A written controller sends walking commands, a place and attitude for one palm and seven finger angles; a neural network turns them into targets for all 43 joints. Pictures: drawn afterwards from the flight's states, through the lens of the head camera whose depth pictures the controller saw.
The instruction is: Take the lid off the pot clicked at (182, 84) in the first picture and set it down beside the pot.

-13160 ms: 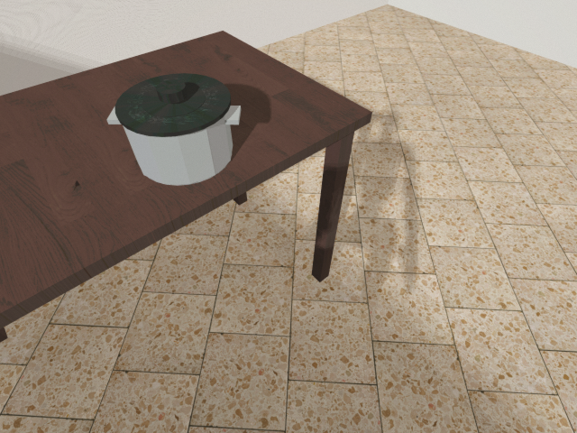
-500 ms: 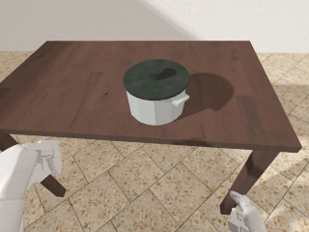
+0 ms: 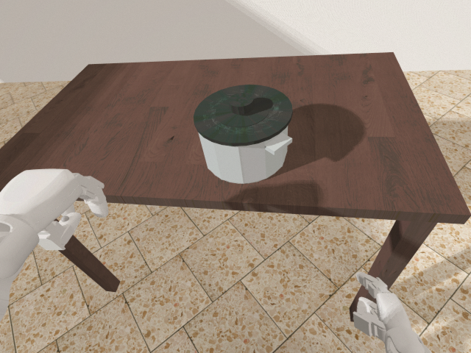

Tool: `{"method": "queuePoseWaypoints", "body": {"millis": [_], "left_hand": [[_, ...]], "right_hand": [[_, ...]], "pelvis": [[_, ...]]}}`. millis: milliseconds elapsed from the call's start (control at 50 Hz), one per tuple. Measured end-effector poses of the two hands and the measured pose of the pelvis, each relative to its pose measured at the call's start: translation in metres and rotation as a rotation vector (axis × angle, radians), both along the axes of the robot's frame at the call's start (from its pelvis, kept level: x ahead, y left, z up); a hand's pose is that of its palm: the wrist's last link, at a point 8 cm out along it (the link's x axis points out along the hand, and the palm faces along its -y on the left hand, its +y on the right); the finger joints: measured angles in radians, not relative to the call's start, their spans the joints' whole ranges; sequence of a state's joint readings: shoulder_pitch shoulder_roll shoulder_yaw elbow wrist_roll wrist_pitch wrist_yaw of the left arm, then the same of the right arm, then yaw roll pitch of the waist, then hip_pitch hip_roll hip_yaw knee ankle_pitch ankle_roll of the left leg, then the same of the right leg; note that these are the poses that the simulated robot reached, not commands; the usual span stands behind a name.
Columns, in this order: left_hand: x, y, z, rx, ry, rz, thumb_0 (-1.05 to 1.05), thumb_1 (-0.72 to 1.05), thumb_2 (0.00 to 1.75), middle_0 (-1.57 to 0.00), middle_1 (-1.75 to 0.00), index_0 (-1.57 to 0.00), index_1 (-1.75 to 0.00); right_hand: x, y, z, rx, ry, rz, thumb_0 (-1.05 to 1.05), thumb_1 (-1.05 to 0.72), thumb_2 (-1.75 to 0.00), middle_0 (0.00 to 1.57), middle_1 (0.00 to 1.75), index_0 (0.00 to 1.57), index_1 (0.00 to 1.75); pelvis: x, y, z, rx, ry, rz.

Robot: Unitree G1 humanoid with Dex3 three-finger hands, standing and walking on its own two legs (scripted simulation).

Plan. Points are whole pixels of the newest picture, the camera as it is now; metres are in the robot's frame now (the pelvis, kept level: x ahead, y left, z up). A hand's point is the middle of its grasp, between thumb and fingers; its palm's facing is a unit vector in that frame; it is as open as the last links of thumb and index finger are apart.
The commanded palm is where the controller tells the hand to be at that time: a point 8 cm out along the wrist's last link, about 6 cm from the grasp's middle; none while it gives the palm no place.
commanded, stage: reach forward and open the fingers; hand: left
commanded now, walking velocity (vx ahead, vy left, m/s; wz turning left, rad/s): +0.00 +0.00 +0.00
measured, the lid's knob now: (241, 103) +0.56 +0.05 +0.14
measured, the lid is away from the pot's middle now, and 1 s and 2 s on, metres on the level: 0.00 0.00 0.00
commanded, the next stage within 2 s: move the open hand above the knob in 0.82 s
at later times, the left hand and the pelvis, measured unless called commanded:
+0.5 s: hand (57, 169) +0.29 +0.28 +0.22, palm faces +0.05 +0.04 -1.00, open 9.7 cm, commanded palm +0.25 +0.27 +0.27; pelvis -0.03 +0.03 +0.00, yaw -1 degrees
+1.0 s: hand (83, 164) +0.31 +0.25 +0.21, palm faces -0.03 +0.05 -1.00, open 9.7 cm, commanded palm +0.28 +0.25 +0.28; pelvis -0.01 +0.02 +0.00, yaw +0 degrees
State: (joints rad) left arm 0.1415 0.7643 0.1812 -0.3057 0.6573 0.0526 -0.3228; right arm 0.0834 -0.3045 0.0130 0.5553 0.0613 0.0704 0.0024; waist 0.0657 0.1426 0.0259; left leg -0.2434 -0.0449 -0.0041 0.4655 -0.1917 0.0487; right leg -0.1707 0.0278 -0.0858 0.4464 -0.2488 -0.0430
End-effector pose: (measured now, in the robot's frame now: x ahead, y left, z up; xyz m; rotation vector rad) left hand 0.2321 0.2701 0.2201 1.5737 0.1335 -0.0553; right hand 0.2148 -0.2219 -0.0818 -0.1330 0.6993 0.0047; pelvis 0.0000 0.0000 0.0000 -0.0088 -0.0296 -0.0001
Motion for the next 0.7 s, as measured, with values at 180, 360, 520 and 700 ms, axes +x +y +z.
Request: {"method": "queuePoseWaypoints", "body": {"millis": [180, 360, 520, 700], "left_hand": [[0.012, -0.002, 0.018, 0.033, -0.042, -0.077, 0.0, -0.11, 1.5, -0.97, -0.35, -0.97, -0.35], [0.02, -0.007, 0.026, 0.001, -0.09, -0.11, 0.0, -0.28, 1.56, -0.91, -0.14, -0.9, -0.14], [0.038, 0.006, 0.054, 0.025, -0.171, -0.071, 0.0, -0.31, 1.59, -0.9, -0.09, -0.89, -0.1], [0.05, -0.009, 0.049, 0.056, -0.134, -0.116, 0.0, -0.33, 1.63, -0.9, -0.08, -0.9, -0.09]], "right_hand": [[-0.024, 0.006, -0.006, -0.007, 0.033, -0.011, 0.01, -0.91, -0.9, 0.2, 0.3, 0.2, 0.3], [-0.04, 0.022, -0.008, 0.025, 0.03, -0.016, 0.01, -0.91, -0.9, 0.2, 0.3, 0.2, 0.3], [-0.045, 0.035, -0.01, 0.041, 0.035, -0.003, 0.01, -0.91, -0.9, 0.2, 0.3, 0.2, 0.3], [-0.042, 0.038, -0.011, 0.039, 0.04, 0.011, 0.01, -0.91, -0.9, 0.2, 0.3, 0.2, 0.3]], "pelvis": [[-0.012, 0.01, 0.0, -0.003, -0.012, -0.001], [-0.022, 0.024, -0.001, -0.002, -0.02, -0.011], [-0.027, 0.03, -0.002, 0.004, -0.016, -0.011], [-0.023, 0.031, -0.003, 0.007, -0.007, -0.014]]}}
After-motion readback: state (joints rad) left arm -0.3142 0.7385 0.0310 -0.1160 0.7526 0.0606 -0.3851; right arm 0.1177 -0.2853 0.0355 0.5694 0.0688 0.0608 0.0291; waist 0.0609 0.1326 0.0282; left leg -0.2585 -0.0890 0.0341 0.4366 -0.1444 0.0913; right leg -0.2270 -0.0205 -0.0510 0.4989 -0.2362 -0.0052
